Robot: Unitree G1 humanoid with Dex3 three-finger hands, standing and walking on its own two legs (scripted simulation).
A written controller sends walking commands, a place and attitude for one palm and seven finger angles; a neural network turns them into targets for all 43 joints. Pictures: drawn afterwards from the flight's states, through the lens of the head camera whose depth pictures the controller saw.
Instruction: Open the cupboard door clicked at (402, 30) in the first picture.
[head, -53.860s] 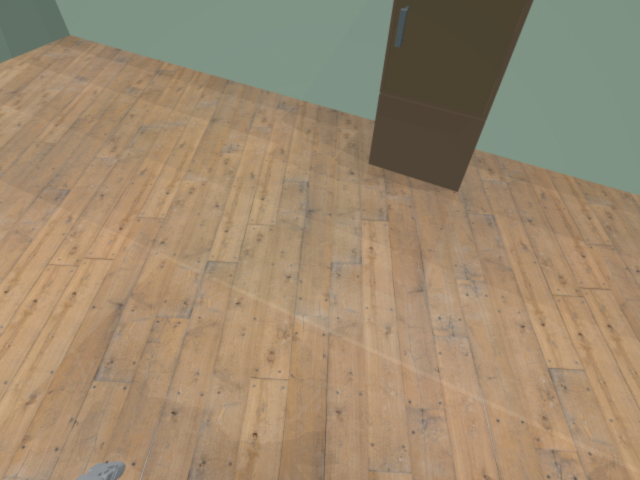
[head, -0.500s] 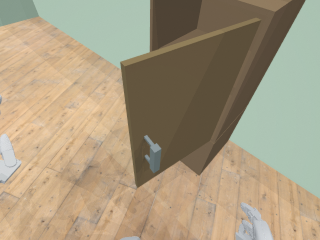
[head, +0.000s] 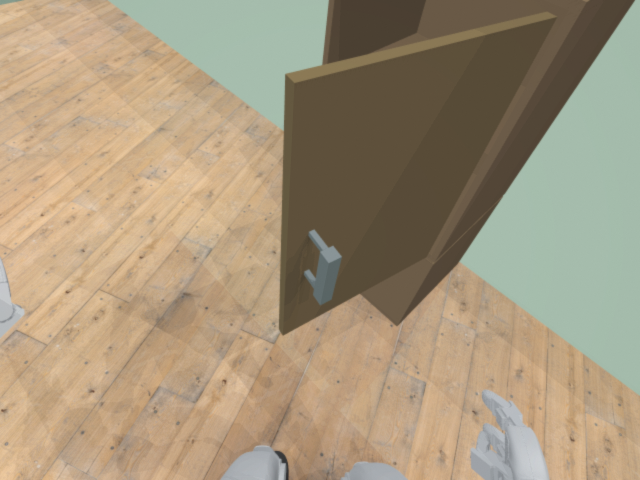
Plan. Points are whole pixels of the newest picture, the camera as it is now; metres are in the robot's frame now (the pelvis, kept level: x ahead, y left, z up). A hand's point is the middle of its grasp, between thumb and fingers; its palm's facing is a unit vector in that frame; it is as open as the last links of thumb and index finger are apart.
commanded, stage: step back with the hand held close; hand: left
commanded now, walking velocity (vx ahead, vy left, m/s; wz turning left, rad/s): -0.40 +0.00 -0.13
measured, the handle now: (318, 267) +0.43 +0.02 -0.05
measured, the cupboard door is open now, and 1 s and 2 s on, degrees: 78 78 78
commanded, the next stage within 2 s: stop stepping back and stand still in 0.18 s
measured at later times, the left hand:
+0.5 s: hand (41, 421) +0.14 +0.21 +0.18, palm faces +0.26 -0.84 -0.48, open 7.4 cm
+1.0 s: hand out of the picture +0.06 +0.20 +0.19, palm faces +0.30 -0.82 -0.49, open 7.4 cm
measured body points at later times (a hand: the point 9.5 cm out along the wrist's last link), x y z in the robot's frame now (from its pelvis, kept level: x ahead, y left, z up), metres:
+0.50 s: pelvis -0.11 -0.02 +0.00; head -0.11 +0.01 +0.45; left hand +0.12 +0.25 +0.21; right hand -0.01 -0.29 -0.08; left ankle +0.07 +0.05 -0.72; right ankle -0.26 -0.12 -0.72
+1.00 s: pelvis -0.17 -0.02 +0.02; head -0.19 -0.03 +0.47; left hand +0.03 +0.25 +0.22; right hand -0.05 -0.26 -0.08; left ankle -0.09 +0.09 -0.68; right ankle -0.19 -0.10 -0.72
